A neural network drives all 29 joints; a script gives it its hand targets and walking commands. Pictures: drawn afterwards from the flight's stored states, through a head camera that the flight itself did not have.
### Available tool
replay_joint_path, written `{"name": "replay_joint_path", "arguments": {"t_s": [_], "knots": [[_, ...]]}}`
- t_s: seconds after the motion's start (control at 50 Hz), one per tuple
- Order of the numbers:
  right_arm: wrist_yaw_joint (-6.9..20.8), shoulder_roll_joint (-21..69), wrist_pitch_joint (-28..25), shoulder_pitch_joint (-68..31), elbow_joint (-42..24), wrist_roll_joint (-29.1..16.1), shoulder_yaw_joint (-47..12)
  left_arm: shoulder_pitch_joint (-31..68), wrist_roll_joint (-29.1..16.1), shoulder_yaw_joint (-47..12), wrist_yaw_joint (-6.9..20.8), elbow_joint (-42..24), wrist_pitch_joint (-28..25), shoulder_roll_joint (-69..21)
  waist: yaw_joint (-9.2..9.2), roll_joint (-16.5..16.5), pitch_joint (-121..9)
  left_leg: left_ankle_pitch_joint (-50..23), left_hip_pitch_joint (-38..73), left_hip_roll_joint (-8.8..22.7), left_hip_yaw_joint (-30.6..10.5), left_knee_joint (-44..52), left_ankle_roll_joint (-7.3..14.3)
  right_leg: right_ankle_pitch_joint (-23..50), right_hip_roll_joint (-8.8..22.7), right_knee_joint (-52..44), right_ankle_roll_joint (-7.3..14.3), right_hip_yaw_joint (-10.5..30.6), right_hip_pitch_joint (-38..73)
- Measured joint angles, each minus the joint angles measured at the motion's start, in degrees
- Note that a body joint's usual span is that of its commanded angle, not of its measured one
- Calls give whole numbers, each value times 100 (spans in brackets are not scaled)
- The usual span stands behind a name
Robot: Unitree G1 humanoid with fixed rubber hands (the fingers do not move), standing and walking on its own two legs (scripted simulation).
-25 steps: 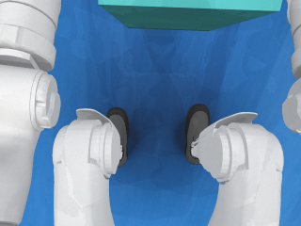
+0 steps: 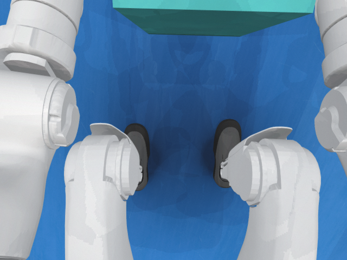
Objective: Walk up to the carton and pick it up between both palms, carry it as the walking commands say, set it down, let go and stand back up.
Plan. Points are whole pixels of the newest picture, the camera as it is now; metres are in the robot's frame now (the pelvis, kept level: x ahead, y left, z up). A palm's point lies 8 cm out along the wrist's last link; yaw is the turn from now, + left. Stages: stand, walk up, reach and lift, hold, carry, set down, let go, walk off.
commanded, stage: reach and lift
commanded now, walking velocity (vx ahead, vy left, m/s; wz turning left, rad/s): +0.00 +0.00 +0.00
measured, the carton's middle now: out of the picture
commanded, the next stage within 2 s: none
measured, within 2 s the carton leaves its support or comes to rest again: leaves its support in 1.06 s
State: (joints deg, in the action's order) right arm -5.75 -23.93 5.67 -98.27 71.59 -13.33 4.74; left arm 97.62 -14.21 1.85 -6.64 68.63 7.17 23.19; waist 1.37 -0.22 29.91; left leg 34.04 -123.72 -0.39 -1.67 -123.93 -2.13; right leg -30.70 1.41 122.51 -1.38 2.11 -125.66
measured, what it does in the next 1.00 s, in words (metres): stands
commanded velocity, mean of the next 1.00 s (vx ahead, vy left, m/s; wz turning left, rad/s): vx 0.00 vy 0.00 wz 0.00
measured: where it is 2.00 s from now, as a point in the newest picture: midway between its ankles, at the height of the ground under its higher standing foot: (180, 165)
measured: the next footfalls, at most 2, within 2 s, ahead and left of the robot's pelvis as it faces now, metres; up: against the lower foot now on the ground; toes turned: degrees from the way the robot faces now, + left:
none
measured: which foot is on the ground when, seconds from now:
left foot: down 0.00-1.00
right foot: down 0.00-1.00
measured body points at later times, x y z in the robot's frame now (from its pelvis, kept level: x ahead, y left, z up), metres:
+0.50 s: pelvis +0.01 +0.00 -0.01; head +0.39 -0.02 +0.21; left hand +0.60 +0.13 -0.18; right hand +0.59 -0.19 -0.18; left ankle +0.11 +0.13 -0.35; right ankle +0.12 -0.13 -0.35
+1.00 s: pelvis +0.01 +0.00 +0.00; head +0.40 -0.01 +0.20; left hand +0.60 +0.13 -0.18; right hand +0.59 -0.19 -0.18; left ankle +0.11 +0.13 -0.35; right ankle +0.12 -0.13 -0.35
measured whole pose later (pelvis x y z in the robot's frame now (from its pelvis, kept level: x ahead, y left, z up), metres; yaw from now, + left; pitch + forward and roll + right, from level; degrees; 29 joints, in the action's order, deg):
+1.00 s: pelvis +0.01 +0.00 +0.00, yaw -1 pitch +34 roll +1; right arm -5.9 -20.2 16.7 -91.8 53.5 -5.5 11.8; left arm 90.6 -3.7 13.9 -5.7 50.3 17.7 16.8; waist 1.1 0.3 30.1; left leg 36.2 -123.3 -2.0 -2.4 -125.7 -3.0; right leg -31.3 -0.9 123.7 -2.6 3.4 -126.1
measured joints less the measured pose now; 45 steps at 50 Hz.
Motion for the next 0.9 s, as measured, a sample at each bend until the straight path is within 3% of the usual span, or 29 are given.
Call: {"name": "replay_joint_path", "arguments": {"t_s": [0.36,0.52,0.72,0.9], "knots": [[-114,151,42,63,-180,258,-42,-108,712,561,-66,-139,-19,-394,-12,7,-4,136,114,-52,-62,-13,-85,-36,-124,-8,-22,28,43],[175,256,460,379,-759,636,455,-528,1105,1213,299,-864,443,-525,-6,16,-186,234,-30,-146,-56,-215,-113,-78,-228,188,-96,134,-155],[405,320,757,755,-1298,867,881,-792,1234,1447,417,-1367,732,-713,-31,79,-488,237,-316,-167,-70,-315,-94,-85,-227,265,-112,130,-415],[331,258,968,608,-1653,806,832,-658,1079,1249,266,-1714,917,-636,-42,55,44,237,15,-167,-74,-239,-83,-89,-226,177,-120,124,-68]]}}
